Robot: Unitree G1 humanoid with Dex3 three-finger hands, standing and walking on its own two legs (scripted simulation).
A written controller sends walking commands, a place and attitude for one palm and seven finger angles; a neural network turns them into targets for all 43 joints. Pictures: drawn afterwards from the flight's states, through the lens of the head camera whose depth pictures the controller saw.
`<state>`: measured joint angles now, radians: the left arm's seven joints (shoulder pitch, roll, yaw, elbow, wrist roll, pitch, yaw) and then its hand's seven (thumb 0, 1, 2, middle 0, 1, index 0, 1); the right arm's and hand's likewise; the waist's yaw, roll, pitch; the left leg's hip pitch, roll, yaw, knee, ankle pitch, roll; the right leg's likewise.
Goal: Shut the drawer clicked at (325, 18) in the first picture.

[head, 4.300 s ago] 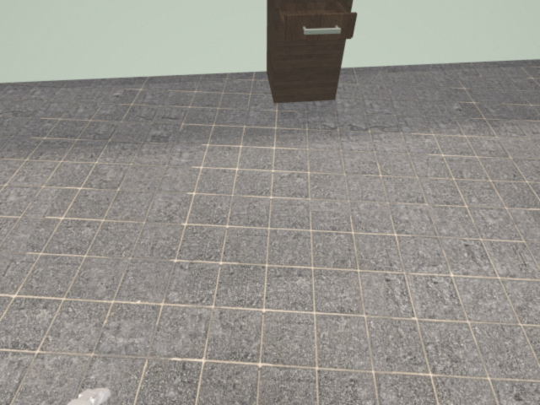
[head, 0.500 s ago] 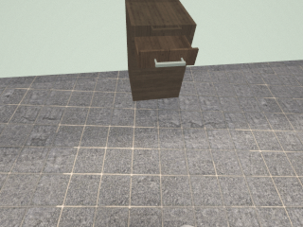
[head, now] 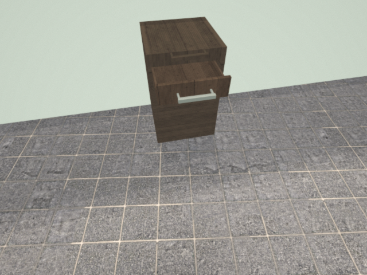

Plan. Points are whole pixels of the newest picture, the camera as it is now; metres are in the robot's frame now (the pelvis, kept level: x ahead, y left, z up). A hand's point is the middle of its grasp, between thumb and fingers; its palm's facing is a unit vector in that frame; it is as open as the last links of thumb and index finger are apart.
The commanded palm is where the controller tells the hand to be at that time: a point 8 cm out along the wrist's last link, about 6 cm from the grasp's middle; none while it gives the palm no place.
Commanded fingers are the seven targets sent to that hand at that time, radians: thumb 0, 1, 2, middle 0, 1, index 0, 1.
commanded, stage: stand and wait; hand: left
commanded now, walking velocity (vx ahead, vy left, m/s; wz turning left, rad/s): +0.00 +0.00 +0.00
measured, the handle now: (195, 95) +0.97 -0.03 -0.22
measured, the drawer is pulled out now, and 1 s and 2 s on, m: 0.17 0.17 0.17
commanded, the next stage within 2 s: look at it before walking up in 0.16 s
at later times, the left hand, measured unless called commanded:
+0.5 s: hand out of the picture -0.04 +0.14 -0.18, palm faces +0.06 -0.99 -0.14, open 7.4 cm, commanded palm none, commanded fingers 0.00 0.90 0.90 -0.20 -0.30 -0.20 -0.30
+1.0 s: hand out of the picture -0.03 +0.17 -0.18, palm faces +0.07 -0.98 -0.19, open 7.4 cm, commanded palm none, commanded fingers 0.00 0.90 0.90 -0.20 -0.30 -0.20 -0.30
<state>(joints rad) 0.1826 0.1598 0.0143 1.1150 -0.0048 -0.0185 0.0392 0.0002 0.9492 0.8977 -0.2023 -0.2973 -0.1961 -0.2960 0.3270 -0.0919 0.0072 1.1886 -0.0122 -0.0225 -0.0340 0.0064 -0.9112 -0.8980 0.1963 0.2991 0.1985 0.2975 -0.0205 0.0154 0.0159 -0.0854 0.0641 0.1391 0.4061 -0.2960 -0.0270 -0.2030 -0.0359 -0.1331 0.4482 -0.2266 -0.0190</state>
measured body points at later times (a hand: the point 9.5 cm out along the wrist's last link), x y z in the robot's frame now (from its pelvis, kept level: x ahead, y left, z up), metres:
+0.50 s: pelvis +0.00 +0.00 +0.00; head +0.01 +0.00 +0.45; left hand -0.04 +0.20 -0.16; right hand -0.01 -0.22 -0.16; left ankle -0.05 +0.12 -0.74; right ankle +0.01 -0.10 -0.74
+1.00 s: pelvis -0.02 +0.00 +0.00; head -0.01 +0.00 +0.45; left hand -0.03 +0.22 -0.16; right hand -0.05 -0.19 -0.17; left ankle -0.05 +0.12 -0.74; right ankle +0.01 -0.10 -0.74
